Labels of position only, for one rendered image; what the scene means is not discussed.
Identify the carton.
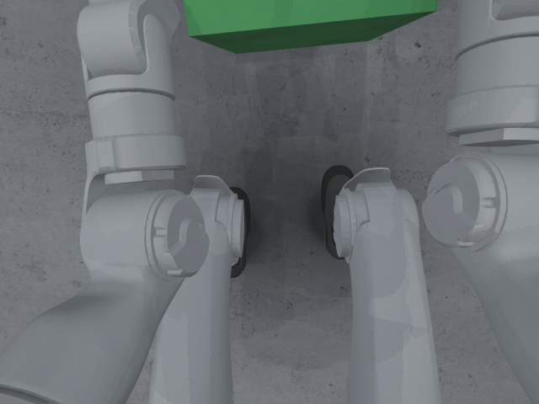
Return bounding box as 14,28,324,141
184,0,439,54

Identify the robot left forearm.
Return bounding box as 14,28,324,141
77,0,186,247

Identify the robot right forearm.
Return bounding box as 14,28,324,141
445,0,539,155

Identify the right robot thigh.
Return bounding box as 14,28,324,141
334,182,441,404

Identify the robot right foot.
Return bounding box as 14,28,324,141
321,165,354,259

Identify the robot left upper arm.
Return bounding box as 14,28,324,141
0,189,210,404

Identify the robot right upper arm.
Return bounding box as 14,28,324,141
422,152,539,404

